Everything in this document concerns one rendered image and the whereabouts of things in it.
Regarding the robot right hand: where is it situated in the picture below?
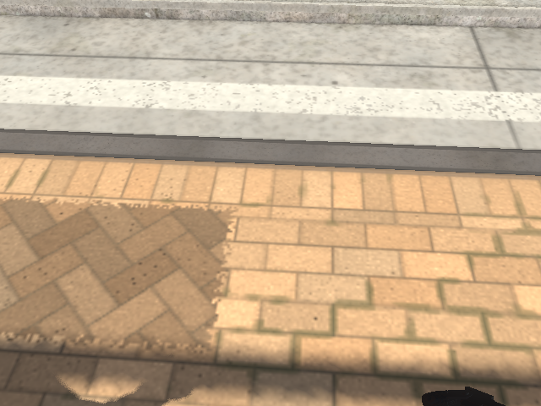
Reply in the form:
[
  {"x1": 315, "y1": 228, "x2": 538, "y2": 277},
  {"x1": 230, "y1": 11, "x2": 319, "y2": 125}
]
[{"x1": 422, "y1": 387, "x2": 505, "y2": 406}]

